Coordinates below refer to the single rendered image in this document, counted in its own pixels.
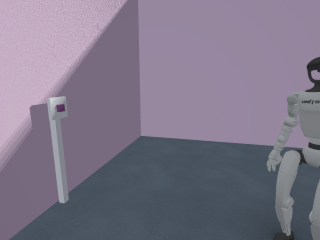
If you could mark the right robot hand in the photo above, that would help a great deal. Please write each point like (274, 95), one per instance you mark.
(274, 159)

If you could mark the panel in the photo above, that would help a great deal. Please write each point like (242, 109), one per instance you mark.
(57, 144)

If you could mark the right robot foot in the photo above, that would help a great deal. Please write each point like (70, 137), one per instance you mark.
(283, 236)

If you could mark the robot head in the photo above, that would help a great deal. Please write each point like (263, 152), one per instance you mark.
(311, 66)

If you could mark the button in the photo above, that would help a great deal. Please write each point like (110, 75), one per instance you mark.
(60, 107)

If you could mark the robot right upper arm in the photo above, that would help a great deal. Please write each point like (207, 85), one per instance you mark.
(292, 110)

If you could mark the right robot forearm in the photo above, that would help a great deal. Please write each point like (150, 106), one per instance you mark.
(282, 138)

